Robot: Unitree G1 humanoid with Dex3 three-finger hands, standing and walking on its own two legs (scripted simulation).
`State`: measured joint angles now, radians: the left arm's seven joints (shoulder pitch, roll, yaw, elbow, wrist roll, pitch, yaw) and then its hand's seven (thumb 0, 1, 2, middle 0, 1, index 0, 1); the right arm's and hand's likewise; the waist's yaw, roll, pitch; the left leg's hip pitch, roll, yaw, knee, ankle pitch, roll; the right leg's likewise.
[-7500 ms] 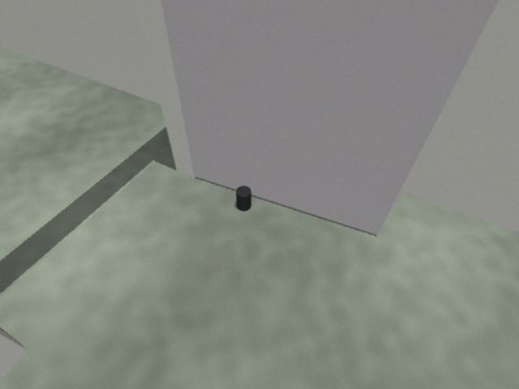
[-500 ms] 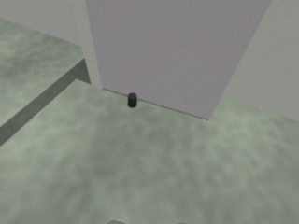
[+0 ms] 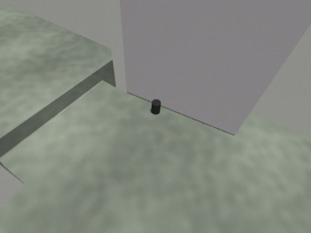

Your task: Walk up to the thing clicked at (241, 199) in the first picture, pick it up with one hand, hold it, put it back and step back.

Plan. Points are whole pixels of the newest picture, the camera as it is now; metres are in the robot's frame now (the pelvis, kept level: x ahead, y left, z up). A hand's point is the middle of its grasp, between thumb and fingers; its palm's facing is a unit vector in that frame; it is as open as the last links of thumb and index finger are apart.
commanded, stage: walk up
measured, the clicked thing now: (155, 107) +1.13 +0.00 -0.70
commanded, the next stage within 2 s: stand in 0.62 s
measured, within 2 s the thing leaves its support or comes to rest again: neither
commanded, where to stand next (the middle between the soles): +0.07 -0.03 m, yaw +0 degrees
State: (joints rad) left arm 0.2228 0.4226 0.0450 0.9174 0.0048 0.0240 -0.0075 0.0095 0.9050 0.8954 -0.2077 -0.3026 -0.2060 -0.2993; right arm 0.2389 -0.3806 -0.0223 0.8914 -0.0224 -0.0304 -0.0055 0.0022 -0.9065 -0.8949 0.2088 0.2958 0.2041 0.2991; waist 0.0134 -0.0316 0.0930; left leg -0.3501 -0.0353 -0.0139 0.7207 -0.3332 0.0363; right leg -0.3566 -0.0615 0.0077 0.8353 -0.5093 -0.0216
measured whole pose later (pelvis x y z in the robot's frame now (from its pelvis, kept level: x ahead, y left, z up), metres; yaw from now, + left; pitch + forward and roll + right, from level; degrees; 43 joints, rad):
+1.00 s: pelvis +0.00 -0.03 +0.03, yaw +1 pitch -4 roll +0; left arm 0.08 0.36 0.00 1.16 0.01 0.00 -0.01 0.01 0.91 0.90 -0.21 -0.30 -0.21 -0.30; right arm 0.08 -0.35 0.01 1.16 -0.01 0.00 0.01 0.00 -0.91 -0.90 0.21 0.30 0.20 0.30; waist 0.01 0.01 0.07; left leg -0.14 0.01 -0.06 0.34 -0.14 -0.02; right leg -0.10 -0.02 -0.05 0.34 -0.18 0.01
